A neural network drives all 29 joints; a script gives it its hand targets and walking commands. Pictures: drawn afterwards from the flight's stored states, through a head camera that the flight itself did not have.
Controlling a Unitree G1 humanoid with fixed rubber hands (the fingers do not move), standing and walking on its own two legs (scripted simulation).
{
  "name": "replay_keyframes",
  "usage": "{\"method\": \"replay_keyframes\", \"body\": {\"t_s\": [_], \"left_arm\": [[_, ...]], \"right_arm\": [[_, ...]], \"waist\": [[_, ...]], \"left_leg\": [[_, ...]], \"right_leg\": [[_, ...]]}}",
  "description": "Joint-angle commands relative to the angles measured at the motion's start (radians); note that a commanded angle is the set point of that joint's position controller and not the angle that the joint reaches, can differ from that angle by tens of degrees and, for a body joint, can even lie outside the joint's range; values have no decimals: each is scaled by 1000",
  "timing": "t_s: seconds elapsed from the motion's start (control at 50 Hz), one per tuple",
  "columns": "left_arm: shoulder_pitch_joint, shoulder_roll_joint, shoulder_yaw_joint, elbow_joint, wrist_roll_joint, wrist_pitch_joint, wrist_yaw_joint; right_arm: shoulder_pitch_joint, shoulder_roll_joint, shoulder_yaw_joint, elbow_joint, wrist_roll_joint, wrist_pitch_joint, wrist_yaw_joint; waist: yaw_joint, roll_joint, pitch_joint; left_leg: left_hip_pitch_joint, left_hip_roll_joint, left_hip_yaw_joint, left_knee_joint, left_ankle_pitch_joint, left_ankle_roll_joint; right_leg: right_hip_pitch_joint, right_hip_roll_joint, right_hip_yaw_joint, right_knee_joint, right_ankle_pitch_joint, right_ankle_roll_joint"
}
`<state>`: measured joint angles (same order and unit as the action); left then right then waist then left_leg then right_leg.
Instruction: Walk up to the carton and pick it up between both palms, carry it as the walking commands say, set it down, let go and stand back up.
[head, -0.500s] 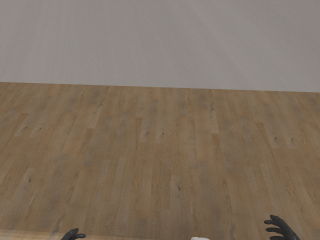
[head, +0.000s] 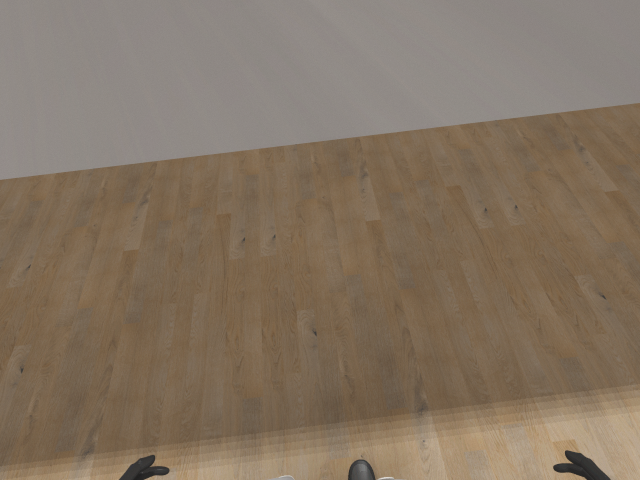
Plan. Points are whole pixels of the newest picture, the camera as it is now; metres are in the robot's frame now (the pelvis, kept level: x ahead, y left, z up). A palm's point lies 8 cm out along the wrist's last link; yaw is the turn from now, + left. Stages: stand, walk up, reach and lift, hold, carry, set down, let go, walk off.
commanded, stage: walk up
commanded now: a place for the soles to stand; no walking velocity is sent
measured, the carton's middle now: out of the picture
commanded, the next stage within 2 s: none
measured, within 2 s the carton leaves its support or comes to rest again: neither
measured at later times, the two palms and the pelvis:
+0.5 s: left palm out of the picture +0.08 +0.19 -0.10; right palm out of the picture +0.00 -0.40 -0.08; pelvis -0.07 -0.06 +0.00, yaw -11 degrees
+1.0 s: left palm out of the picture +0.11 +0.06 -0.11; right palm out of the picture -0.13 -0.49 -0.09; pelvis -0.10 -0.15 +0.00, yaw -20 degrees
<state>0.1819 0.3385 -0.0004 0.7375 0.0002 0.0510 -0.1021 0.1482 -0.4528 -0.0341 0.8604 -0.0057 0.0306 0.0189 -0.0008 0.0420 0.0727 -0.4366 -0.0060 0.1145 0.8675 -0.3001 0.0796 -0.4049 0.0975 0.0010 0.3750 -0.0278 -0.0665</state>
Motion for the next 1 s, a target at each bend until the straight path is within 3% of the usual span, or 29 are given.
{"method": "replay_keyframes", "body": {"t_s": [0.0, 0.02, 0.04, 0.06, 0.08, 0.1, 0.12, 0.14, 0.18, 0.22, 0.28, 0.42, 0.46, 0.48, 0.5, 0.52, 0.54, 0.58, 0.6, 0.64, 0.72, 0.76, 0.82, 0.86, 0.9, 0.92, 0.94, 0.96, 0.98], "left_arm": [[-72, 248, 97, -125, 73, -10, 14], [-139, 235, 94, -146, 69, -9, 11], [-137, 181, 87, -144, 53, -6, 10], [-92, 175, 94, -119, 55, -5, 15], [-23, 260, 117, -87, 70, 2, 19], [34, 310, 126, -82, 70, 7, 5], [93, 316, 122, -38, 74, 10, -12], [98, 306, 111, -17, 70, 8, -23], [45, 265, 110, -33, 68, 3, -33], [-37, 237, 106, -81, 64, 4, -41], [-126, 240, 117, -114, 54, 1, -56], [-7, 261, 132, -93, 53, -4, -54], [59, 281, 139, -75, 56, -9, -52], [125, 288, 143, -46, 58, -15, -46], [167, 320, 151, -18, 67, -23, -36], [132, 388, 160, -35, 78, -25, -23], [39, 428, 162, -66, 84, -20, -15], [-55, 360, 151, -91, 73, -15, -6], [-77, 359, 150, -101, 80, -11, -1], [-58, 338, 151, -117, 76, -16, -1], [-6, 291, 133, -134, 80, -17, 5], [7, 286, 131, -143, 82, -12, 7], [16, 263, 124, -159, 81, -9, 9], [21, 256, 123, -167, 78, -10, 8], [-64, 237, 114, -197, 76, -13, 3], [-102, 191, 104, -212, 68, -15, -5], [-45, 159, 98, -185, 67, -9, -6], [-23, 224, 116, -165, 91, -6, -4], [33, 251, 121, -151, 97, -5, -14]], "right_arm": [[184, -159, -84, 31, 19, -36, -42], [273, -178, -102, 46, 9, -39, -47], [273, -235, -125, 36, -11, -35, -53], [88, -296, -137, -27, -18, -26, -58], [-78, -272, -121, -88, -13, -32, -60], [-208, -279, -124, -114, -3, -41, -62], [-296, -233, -113, -137, -8, -57, -60], [-265, -180, -95, -147, -18, -68, -59], [-130, -180, -95, -128, -18, -86, -53], [-67, -210, -106, -115, -16, -88, -39], [-1, -255, -128, -72, -45, -80, -30], [-66, -280, -134, -52, -37, -77, -23], [-104, -272, -129, -57, -33, -73, -21], [-137, -257, -121, -61, -29, -66, -19], [-138, -199, -101, -60, -24, -56, -15], [-101, -143, -80, -72, -10, -47, -14], [-79, -151, -74, -82, 8, -37, -20], [-34, -178, -89, -52, 13, -34, -10], [-17, -180, -95, -39, 9, -35, -13], [-3, -198, -95, -23, 13, -34, -19], [-12, -195, -87, -30, 23, -39, -34], [19, -182, -83, -33, 28, -40, -43], [60, -167, -85, -33, 28, -46, -57], [93, -175, -88, -41, 22, -57, -65], [211, -200, -106, -17, 14, -66, -69], [260, -237, -126, -8, -1, -67, -72], [158, -302, -148, -45, -23, -62, -80], [25, -299, -137, -88, -23, -64, -81], [-55, -291, -128, -105, -20, -72, -77]], "waist": [[-40, -239, -323], [-101, -218, -309], [-119, -38, -316], [-72, 185, -227], [-3, 101, -157], [55, 132, -163], [118, 61, -148], [125, -2, -132], [85, -31, -138], [32, -17, -130], [-48, 9, -159], [-1, 63, -194], [46, 56, -232], [87, -6, -242], [113, -167, -212], [109, -414, -125], [53, -408, -62], [0, -256, -22], [8, -240, -55], [19, -214, -145], [26, -182, -264], [26, -204, -287], [28, -197, -324], [23, -195, -362], [-53, -172, -392], [-95, -8, -415], [-71, 203, -395], [-17, 90, -311], [30, 72, -305]], "left_leg": [[265, -85, -43, -528, -36, -35], [472, -52, -38, -635, 76, -5], [613, 124, -226, -690, 20, 79], [450, 411, -443, -712, -78, 174], [269, 513, -436, -730, -80, 238], [192, 552, -374, -743, -52, 268], [141, 489, -265, -688, 20, 224], [143, 366, -157, -636, 50, 163], [279, 265, -99, -578, 69, 83], [356, 274, -114, -597, 29, 61], [421, 404, -169, -659, -77, 89], [270, 409, -80, -606, -31, 105], [184, 375, -20, -541, -56, 80], [102, 311, 39, -422, -71, 51], [-15, 189, 92, -212, -118, 11], [-195, 52, 93, -32, -291, -58], [-243, 5, -8, 67, -291, -96], [-193, 27, -83, 105, -147, -96], [-211, 17, -82, 147, -103, -97], [-223, 2, -81, 178, -55, -95], [-190, -19, -90, 8, -63, -98], [-141, -30, -96, -106, -72, -92], [-54, -43, -99, -263, -62, -92], [47, -32, -109, -351, -50, -77], [366, 12, -114, -518, 68, -26], [591, 143, -248, -670, 53, 31], [606, 429, -458, -704, -90, 89], [456, 527, -437, -712, -111, 122], [392, 519, -376, -709, -124, 132]], "right_leg": [[302, -176, 314, -198, 45, 72], [101, -129, 234, -177, -10, 135], [-137, -5, 125, 14, -194, 209], [-283, 36, 61, 413, -380, 177], [-280, -46, 120, 645, -431, 174], [-205, -112, 184, 822, -387, 163], [-111, -137, 185, 883, -301, 122], [-99, -131, 127, 811, -243, 96], [-150, -126, 57, 587, -206, 74], [-193, -105, 18, 557, -230, 86], [-214, -145, -10, 506, -278, 112], [-53, -211, 15, 388, -313, 85], [86, -207, 9, 293, -302, 53], [204, -196, 33, 168, -239, 27], [284, -161, 114, 54, -226, -4], [241, -245, 351, -103, -229, -54], [127, -306, 505, -227, -286, -102], [66, -222, 385, -221, -360, -62], [112, -211, 349, -192, -310, -68], [190, -202, 366, -177, -258, -28], [396, -179, 352, -154, -1, 34], [440, -188, 371, -147, 103, 34], [472, -208, 407, -135, 205, -12], [430, -220, 419, -125, 199, -20], [164, -158, 314, -89, 108, 50], [-82, -31, 176, 47, -108, 114], [-280, 29, 80, 378, -294, 126], [-330, -64, 108, 527, -336, 132], [-287, -103, 118, 599, -316, 125]]}}
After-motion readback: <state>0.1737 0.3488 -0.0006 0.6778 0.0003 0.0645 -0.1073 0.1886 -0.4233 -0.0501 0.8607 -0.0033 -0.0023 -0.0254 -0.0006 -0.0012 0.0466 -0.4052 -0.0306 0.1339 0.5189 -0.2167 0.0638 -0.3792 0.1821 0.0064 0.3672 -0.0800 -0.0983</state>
